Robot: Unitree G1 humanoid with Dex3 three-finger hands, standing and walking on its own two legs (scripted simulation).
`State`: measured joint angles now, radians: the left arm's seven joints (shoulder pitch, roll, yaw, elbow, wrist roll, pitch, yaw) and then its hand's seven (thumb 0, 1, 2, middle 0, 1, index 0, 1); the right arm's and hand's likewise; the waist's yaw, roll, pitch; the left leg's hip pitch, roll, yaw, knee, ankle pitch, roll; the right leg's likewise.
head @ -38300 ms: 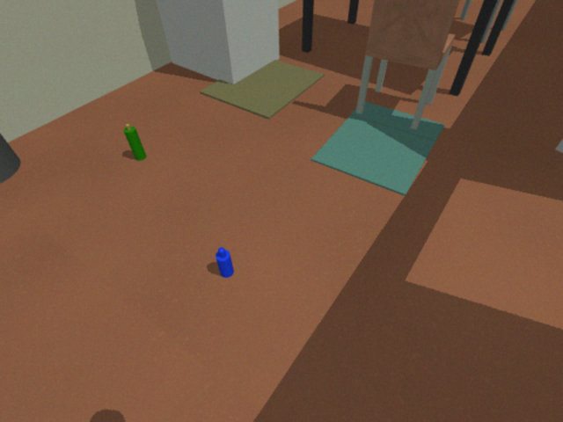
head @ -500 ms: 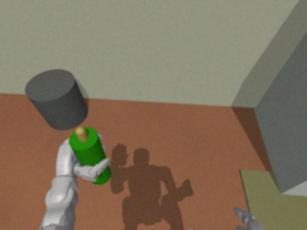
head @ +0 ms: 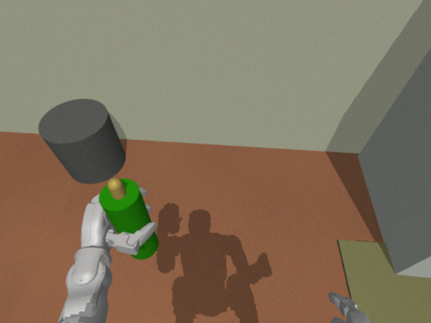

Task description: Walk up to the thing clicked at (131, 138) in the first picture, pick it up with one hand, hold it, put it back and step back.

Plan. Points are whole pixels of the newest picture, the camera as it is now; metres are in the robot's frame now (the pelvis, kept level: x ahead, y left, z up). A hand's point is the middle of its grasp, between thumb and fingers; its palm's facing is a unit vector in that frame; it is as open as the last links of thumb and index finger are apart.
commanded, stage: hold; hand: left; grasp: from the side
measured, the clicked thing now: (131, 218) +0.32 +0.17 +0.03
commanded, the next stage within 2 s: crouch in 1.62 s
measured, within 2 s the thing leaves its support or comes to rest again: neither
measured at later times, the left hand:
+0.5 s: hand (136, 217) +0.32 +0.16 +0.04, palm faces +0.04 -1.00 -0.01, open 8.9 cm
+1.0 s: hand (136, 219) +0.31 +0.16 +0.04, palm faces +0.03 -1.00 -0.02, open 8.9 cm
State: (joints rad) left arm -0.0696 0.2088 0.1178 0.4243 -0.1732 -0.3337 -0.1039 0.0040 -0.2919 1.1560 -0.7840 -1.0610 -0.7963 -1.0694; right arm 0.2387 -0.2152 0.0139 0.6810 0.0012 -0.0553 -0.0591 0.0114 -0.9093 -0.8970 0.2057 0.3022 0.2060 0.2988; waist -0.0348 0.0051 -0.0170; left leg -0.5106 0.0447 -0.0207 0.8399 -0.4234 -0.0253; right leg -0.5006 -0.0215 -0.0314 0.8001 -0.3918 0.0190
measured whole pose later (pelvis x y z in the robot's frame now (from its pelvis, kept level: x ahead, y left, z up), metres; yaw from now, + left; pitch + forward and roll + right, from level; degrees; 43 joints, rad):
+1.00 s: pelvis +0.00 +0.00 +0.00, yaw +0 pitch +5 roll -1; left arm -0.07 0.20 0.11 0.43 -0.16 -0.35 -0.10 0.00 -0.28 1.15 -0.78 -1.07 -0.79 -1.07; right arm 0.25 -0.22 0.01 0.70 0.00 -0.07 -0.05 0.01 -0.91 -0.90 0.21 0.30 0.21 0.30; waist -0.04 0.00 -0.02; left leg -0.50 0.05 -0.02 0.83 -0.41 -0.03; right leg -0.49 -0.02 -0.03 0.79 -0.38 0.02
